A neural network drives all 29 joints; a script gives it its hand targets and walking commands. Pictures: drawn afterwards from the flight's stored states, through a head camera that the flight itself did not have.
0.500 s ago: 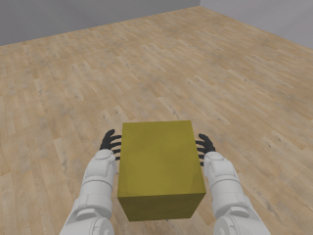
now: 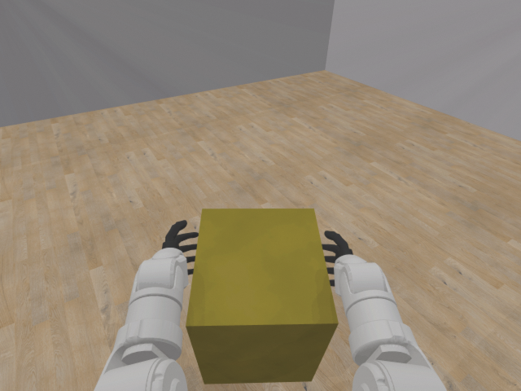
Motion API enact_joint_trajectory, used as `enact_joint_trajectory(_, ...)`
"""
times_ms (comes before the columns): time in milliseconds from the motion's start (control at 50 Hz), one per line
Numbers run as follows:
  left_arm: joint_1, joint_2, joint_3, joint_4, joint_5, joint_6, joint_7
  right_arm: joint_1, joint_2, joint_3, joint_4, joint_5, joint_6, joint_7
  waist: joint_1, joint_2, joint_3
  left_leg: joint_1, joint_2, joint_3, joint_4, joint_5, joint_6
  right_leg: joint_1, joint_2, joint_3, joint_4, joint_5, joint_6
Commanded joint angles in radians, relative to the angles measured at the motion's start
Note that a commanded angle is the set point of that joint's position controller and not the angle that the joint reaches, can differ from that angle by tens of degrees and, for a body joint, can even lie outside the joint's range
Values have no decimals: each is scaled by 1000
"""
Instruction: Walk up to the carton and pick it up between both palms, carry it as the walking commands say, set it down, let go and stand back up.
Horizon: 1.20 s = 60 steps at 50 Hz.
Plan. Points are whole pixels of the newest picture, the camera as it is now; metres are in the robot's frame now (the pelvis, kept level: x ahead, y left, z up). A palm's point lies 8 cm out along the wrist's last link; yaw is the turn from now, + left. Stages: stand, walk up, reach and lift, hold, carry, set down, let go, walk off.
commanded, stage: reach and lift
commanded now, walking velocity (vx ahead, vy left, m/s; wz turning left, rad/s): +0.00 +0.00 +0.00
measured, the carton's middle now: (258, 297) +0.32 +0.01 -0.01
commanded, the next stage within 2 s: hold in 1.08 s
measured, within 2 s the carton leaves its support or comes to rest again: neither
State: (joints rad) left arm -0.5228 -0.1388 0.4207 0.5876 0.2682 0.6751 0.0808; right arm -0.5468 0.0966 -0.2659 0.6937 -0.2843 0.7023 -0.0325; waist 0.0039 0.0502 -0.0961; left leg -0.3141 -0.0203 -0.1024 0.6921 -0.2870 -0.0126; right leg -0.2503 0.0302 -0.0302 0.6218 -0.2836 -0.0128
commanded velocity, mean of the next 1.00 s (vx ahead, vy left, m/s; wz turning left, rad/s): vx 0.00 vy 0.00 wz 0.00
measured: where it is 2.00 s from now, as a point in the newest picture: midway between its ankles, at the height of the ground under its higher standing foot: outside the picture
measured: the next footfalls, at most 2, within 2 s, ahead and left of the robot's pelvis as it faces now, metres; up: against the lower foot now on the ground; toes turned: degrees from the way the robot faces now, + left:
none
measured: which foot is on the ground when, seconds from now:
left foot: down 0.00-1.00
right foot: down 0.00-1.00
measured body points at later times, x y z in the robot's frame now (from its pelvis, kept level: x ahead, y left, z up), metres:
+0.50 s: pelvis +0.01 +0.01 +0.01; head -0.06 +0.01 +0.45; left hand +0.34 +0.17 +0.07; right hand +0.34 -0.13 +0.06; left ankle +0.06 +0.11 -0.72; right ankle +0.04 -0.12 -0.72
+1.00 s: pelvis +0.01 +0.00 +0.01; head -0.08 +0.01 +0.45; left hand +0.32 +0.16 +0.06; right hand +0.32 -0.13 +0.06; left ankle +0.06 +0.11 -0.72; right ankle +0.04 -0.12 -0.72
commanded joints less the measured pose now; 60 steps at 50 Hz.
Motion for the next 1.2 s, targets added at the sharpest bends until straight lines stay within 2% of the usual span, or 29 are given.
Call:
enact_joint_trajectory(0,-736,-1113,-517,4,-270,37,-355,-821,1088,344,-226,308,-53,297,-20,-46,-209,159,-54,66,-210,-17,8,71,8,119,-199,-63,-10)
enact_joint_trajectory(40,-763,-1103,-489,28,-259,34,-360,-899,1096,337,-246,340,-66,299,9,-27,-234,160,-65,72,-189,-38,11,41,4,128,-202,-119,-14)
enact_joint_trajectory(60,-749,-1096,-469,60,-250,38,-360,-893,1077,314,-224,326,-61,297,4,-48,-204,173,-60,69,-194,-49,9,18,6,118,-205,-135,-17)
enact_joint_trajectory(80,-721,-1091,-461,78,-239,49,-365,-846,1077,289,-197,310,-53,292,-6,-16,-178,149,-64,75,-204,-48,10,51,9,120,-211,-110,-19)
enact_joint_trajectory(120,-695,-1082,-428,125,-230,45,-371,-894,1085,317,-236,323,-63,285,27,-63,-183,164,-73,79,-189,-26,16,25,-3,136,-228,-153,-14)
enact_joint_trajectory(200,-687,-1092,-497,38,-257,34,-369,-889,1101,364,-324,353,-73,275,23,-35,-267,190,-66,71,-194,54,15,85,11,128,-197,1,-3)
enact_joint_trajectory(240,-672,-1093,-503,46,-260,37,-374,-885,1084,371,-332,347,-72,270,9,-15,-274,173,-70,70,-200,37,12,89,14,125,-196,0,-2)
enact_joint_trajectory(260,-665,-1089,-521,19,-269,37,-371,-833,1098,378,-312,336,-62,269,-2,-48,-274,188,-66,66,-203,73,16,97,17,123,-199,35,0)
enact_joint_trajectory(320,-636,-1109,-541,1,-275,43,-368,-794,1086,385,-340,337,-56,270,-10,-17,-284,187,-60,57,-213,102,11,122,24,114,-186,91,-1)
enact_joint_trajectory(340,-599,-1106,-537,6,-261,55,-366,-733,1073,355,-283,313,-39,272,-23,-5,-281,192,-56,46,-230,131,10,139,30,109,-190,122,1)
enact_joint_trajectory(380,-596,-1101,-544,-27,-264,53,-366,-701,1089,371,-304,313,-33,272,-26,-26,-275,183,-59,44,-234,132,15,169,28,109,-192,138,8)
enact_joint_trajectory(400,-603,-1108,-566,-48,-271,53,-365,-699,1069,381,-336,321,-40,274,-28,27,-274,186,-55,35,-238,164,7,172,30,111,-183,174,-2)
enact_joint_trajectory(420,-616,-1107,-597,-96,-288,45,-362,-688,1092,406,-348,329,-39,274,-27,-9,-319,202,-58,38,-228,197,9,200,31,113,-179,215,5)
enact_joint_trajectory(440,-591,-1138,-594,-73,-286,48,-363,-683,1090,414,-364,332,-43,275,-29,17,-338,199,-56,32,-231,223,3,207,34,113,-173,237,0)
enact_joint_trajectory(460,-572,-1140,-621,-108,-299,47,-361,-676,1084,445,-402,336,-42,274,-32,-12,-353,226,-56,27,-228,260,5,210,36,112,-174,268,3)
enact_joint_trajectory(500,-594,-1124,-629,-146,-301,47,-355,-617,1073,423,-352,323,-29,281,-48,-6,-323,223,-49,15,-244,212,3,195,35,110,-177,215,2)
enact_joint_trajectory(560,-582,-1107,-588,-90,-277,55,-363,-668,1071,415,-362,327,-31,288,-21,-6,-267,191,-53,24,-245,119,13,183,28,115,-195,124,3)
enact_joint_trajectory(600,-604,-1128,-610,-106,-288,51,-366,-662,1067,400,-348,323,-33,296,-42,32,-265,197,-48,21,-253,108,8,160,36,104,-185,120,-6)
enact_joint_trajectory(640,-626,-1125,-605,-108,-289,47,-362,-647,1074,387,-306,316,-28,304,-42,-4,-272,195,-41,12,-259,95,9,166,35,105,-183,112,-3)
enact_joint_trajectory(660,-591,-1146,-621,-112,-289,50,-363,-659,1080,417,-375,338,-38,304,-30,36,-282,195,-48,25,-252,112,5,185,40,101,-175,140,-7)
enact_joint_trajectory(740,-524,-1134,-617,-112,-289,57,-368,-606,1086,428,-383,325,-24,305,-29,-15,-294,211,-49,25,-256,161,13,216,36,105,-186,173,1)
enact_joint_trajectory(800,-546,-1105,-604,-104,-272,64,-369,-578,1092,397,-310,311,-13,307,-31,0,-218,205,-51,27,-271,116,15,175,30,108,-205,121,-1)
enact_joint_trajectory(880,-522,-1121,-645,-157,-304,53,-377,-562,1115,457,-372,329,-15,302,-28,-40,-270,225,-51,23,-261,172,19,199,36,108,-201,175,7)
enact_joint_trajectory(940,-516,-1125,-635,-120,-285,61,-381,-569,1109,445,-367,336,-24,305,-22,0,-214,210,-59,28,-263,110,14,161,23,116,-218,107,-7)
enact_joint_trajectory(960,-518,-1134,-644,-126,-294,57,-387,-613,1122,469,-422,355,-30,301,-17,-17,-243,220,-63,32,-247,112,16,156,24,116,-214,98,-9)
enact_joint_trajectory(1000,-538,-1135,-670,-162,-317,52,-384,-577,1120,469,-399,346,-26,304,-34,-13,-277,210,-50,23,-259,141,13,193,38,109,-196,148,-7)
enact_joint_trajectory(1040,-512,-1136,-658,-148,-304,56,-382,-567,1113,458,-378,334,-18,304,-35,-35,-244,228,-54,18,-258,106,16,156,30,107,-206,93,-9)
enact_joint_trajectory(1060,-526,-1119,-642,-130,-291,62,-383,-543,1108,428,-331,323,-12,306,-40,0,-201,196,-52,17,-272,51,16,153,26,109,-211,50,-11)
enact_joint_trajectory(1180,-556,-1137,-671,-169,-312,48,-391,-579,1138,465,-380,346,-25,315,-30,0,-256,194,-46,20,-268,61,21,170,34,109,-200,70,-11)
